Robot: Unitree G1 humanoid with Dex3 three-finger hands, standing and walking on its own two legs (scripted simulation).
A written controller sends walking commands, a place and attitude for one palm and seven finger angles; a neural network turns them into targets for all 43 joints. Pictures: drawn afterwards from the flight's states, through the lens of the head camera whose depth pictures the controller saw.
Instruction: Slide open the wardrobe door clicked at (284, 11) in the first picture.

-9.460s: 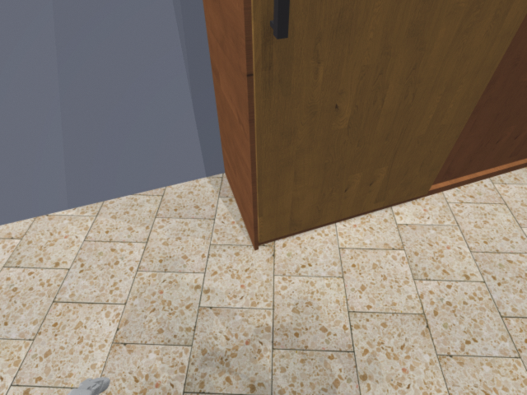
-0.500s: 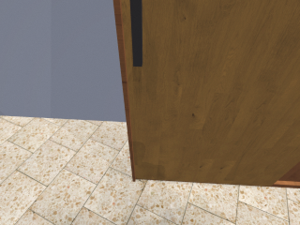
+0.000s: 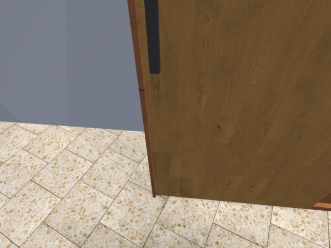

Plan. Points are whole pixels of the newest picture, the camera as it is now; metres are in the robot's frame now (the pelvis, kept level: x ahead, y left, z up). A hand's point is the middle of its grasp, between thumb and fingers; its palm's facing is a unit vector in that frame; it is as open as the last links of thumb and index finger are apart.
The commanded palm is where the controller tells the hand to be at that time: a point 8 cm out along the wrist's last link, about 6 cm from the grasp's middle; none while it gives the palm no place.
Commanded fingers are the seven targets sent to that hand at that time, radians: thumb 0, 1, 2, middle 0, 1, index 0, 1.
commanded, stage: come to a stop and stand still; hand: left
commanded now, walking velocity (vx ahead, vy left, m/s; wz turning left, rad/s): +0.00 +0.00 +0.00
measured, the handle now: (154, 34) +0.54 +0.06 +0.27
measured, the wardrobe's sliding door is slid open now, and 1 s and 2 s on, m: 0.00 0.00 0.00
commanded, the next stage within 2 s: look again from close up in 0.86 s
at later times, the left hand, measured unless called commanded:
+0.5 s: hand out of the picture +0.07 +0.15 -0.16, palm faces +0.00 -0.97 -0.22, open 7.3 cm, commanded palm none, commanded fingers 0.00 0.90 0.90 -0.20 -0.30 -0.20 -0.30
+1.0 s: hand out of the picture +0.08 +0.15 -0.16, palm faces +0.00 -0.97 -0.23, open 7.4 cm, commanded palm none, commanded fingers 0.00 0.90 0.90 -0.20 -0.30 -0.20 -0.30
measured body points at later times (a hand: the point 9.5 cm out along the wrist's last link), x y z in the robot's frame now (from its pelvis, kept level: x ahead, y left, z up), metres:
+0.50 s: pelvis +0.03 -0.03 +0.01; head +0.04 -0.04 +0.46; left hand +0.07 +0.20 -0.14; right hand +0.03 -0.26 -0.16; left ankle +0.02 +0.06 -0.74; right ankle +0.07 -0.14 -0.74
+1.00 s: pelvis +0.04 -0.04 +0.01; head +0.05 -0.05 +0.46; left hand +0.08 +0.20 -0.14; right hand +0.07 -0.29 -0.15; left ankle +0.02 +0.06 -0.74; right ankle +0.07 -0.14 -0.74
